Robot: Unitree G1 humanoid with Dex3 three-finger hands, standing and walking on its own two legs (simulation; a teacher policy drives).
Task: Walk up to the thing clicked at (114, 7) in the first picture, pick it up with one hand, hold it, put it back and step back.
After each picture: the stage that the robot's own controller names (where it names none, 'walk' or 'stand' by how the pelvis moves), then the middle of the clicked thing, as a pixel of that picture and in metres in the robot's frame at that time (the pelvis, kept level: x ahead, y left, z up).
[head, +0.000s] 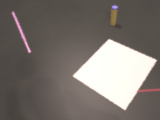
stand; (113, 15) +1.77 -0.28 -0.65
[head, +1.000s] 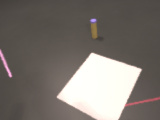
walk; (94, 29) +1.66 +0.10 -0.63
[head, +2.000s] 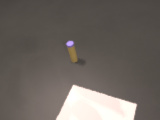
walk; (72, 52) +1.11 +0.29 -0.65
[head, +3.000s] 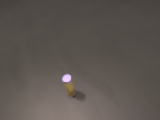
walk; (69, 86) +0.70 +0.25 -0.65
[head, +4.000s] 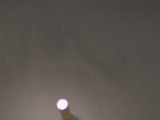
walk; (64, 110) +0.45 +0.23 -0.63
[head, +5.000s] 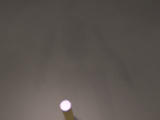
stand; (67, 112) +0.48 +0.21 -0.64
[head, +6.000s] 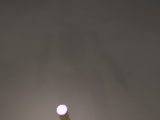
stand; (64, 116) +0.48 +0.23 -0.66
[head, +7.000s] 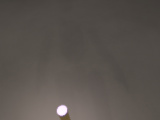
stand; (64, 117) +0.47 +0.23 -0.66
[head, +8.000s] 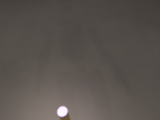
stand; (65, 117) +0.46 +0.23 -0.66
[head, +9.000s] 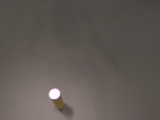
go down; (57, 99) +0.48 +0.24 -0.61
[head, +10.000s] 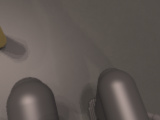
go down; out of the picture +0.51 +0.31 -0.22
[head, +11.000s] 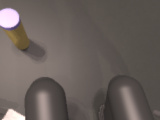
close in; (16, 32) +0.51 +0.30 -0.25
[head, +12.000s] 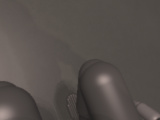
close in; out of the picture +0.48 +0.36 -0.16
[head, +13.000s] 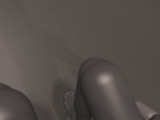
lift; out of the picture +0.47 +0.36 -0.16
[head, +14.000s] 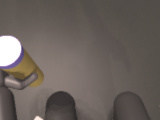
lift; (23, 67) +0.35 +0.23 -0.01
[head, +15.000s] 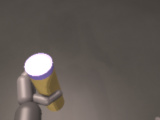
hold; (48, 87) +0.31 +0.16 +0.03
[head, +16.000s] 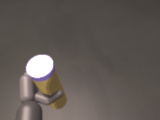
hold; (50, 86) +0.32 +0.16 +0.02
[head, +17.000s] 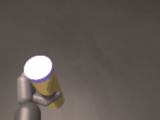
hold; (48, 87) +0.32 +0.17 +0.03
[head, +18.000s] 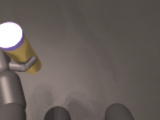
crouch; (23, 53) +0.43 +0.22 -0.03
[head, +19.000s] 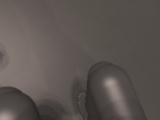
lower; out of the picture +0.48 +0.34 -0.13
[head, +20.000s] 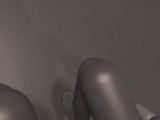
lower; out of the picture +0.45 +0.35 -0.17
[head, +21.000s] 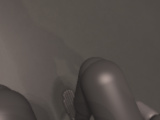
lower; out of the picture +0.45 +0.36 -0.17
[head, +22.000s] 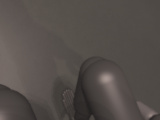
lower; out of the picture +0.45 +0.36 -0.17
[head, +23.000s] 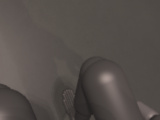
lower; out of the picture +0.45 +0.36 -0.17
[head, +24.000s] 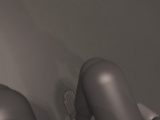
open; out of the picture +0.46 +0.36 -0.17
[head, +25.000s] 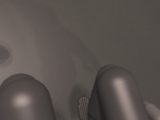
stand; out of the picture +0.46 +0.34 -0.19
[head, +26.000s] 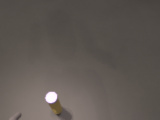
stand; (54, 103) +0.46 +0.24 -0.55
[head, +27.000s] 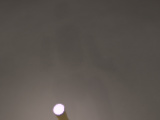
stand; (61, 116) +0.46 +0.24 -0.60
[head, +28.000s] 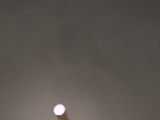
stand; (62, 116) +0.45 +0.23 -0.60
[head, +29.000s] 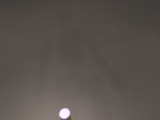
stand; out of the picture +0.46 +0.22 -0.65
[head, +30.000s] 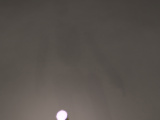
stand; out of the picture +0.44 +0.24 -0.66
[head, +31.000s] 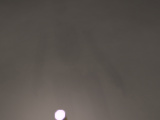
stand; out of the picture +0.44 +0.24 -0.66
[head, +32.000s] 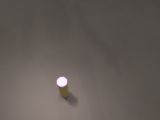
walk; (63, 88) +0.54 +0.17 -0.65
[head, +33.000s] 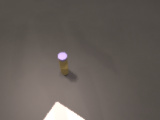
walk; (63, 64) +0.76 +0.22 -0.64
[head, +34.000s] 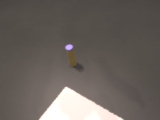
stand; (71, 56) +1.06 +0.30 -0.63
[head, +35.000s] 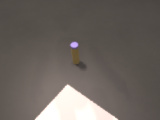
stand; (75, 53) +1.04 +0.19 -0.65
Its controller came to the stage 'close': yes
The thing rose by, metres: 0.68
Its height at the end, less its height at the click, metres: +0.00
